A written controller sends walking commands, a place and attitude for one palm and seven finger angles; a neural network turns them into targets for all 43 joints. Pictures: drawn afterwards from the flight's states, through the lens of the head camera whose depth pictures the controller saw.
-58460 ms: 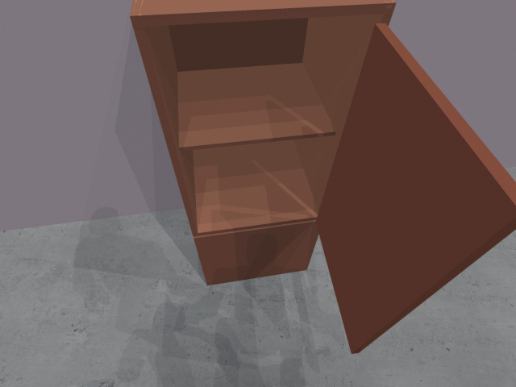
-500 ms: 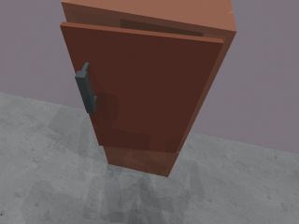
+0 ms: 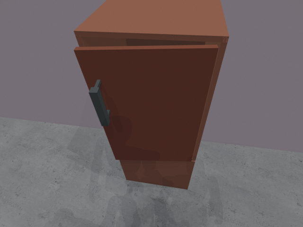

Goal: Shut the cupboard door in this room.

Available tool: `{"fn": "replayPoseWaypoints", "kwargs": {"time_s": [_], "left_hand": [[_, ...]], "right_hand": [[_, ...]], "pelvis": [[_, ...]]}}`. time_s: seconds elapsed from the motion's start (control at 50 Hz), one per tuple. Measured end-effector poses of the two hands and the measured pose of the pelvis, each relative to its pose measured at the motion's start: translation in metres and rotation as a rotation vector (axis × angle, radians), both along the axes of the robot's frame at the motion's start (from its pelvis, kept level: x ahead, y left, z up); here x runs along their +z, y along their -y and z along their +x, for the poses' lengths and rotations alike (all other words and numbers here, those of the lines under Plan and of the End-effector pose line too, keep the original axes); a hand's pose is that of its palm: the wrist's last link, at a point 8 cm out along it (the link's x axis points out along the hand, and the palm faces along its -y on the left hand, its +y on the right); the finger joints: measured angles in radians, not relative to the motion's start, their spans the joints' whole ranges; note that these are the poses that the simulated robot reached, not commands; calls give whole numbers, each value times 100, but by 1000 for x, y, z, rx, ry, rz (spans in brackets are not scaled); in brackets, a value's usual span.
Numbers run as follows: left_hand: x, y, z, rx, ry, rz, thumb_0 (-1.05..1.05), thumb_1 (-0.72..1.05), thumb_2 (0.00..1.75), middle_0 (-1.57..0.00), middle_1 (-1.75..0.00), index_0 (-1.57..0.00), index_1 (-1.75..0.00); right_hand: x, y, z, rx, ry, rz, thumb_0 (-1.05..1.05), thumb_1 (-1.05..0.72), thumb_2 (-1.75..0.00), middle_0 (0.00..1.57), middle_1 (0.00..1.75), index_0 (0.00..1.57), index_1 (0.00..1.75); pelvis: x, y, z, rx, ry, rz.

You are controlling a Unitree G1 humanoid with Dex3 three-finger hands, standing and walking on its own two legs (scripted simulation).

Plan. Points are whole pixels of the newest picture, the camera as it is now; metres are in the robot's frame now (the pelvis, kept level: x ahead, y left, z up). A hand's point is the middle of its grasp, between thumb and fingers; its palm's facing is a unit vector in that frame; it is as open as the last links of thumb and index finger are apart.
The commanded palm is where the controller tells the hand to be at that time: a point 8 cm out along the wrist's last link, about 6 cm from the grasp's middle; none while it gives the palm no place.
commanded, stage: look again from close up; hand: left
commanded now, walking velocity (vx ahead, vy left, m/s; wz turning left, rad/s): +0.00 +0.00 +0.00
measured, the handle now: (102, 103) +0.46 +0.19 +0.07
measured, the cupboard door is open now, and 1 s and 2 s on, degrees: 7 7 7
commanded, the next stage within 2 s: raise the hand and make a fist in 0.48 s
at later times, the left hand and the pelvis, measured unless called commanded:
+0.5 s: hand out of the picture +0.03 +0.12 -0.16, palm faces +0.00 -0.98 -0.22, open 7.3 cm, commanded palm none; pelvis +0.02 -0.06 +0.01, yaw +1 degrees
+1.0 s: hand (116, 221) +0.16 +0.11 -0.06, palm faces +0.06 -1.00 +0.01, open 6.2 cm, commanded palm +0.14 +0.17 -0.03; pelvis +0.02 -0.09 -0.07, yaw +4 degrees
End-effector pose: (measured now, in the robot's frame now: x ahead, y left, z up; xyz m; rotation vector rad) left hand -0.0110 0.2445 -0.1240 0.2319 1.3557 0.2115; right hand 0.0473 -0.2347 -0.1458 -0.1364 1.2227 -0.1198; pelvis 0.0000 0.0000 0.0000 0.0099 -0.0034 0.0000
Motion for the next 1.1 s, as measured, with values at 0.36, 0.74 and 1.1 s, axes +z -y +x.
{"fn": "replayPoseWaypoints", "kwargs": {"time_s": [0.36,0.74,1.1], "left_hand": [[-8,66,29,-24,-7,-76,2,92,90,-21,-30,-20,-30],[108,75,175,50,900,7,2,92,90,-23,-32,-23,-33],[97,60,131,-117,1328,-94,2,89,90,-51,-63,-51,-63]], "right_hand": [[3,36,-38,-44,-149,-4,0,-91,-89,19,30,20,30],[21,85,59,17,308,-84,1,-91,-89,20,30,20,30],[39,63,224,268,784,-118,1,-90,-89,19,30,19,30]], "pelvis": [[6,43,14,7,-3,7],[-5,73,27,69,-13,1],[-81,78,19,96,-201,-39]]}}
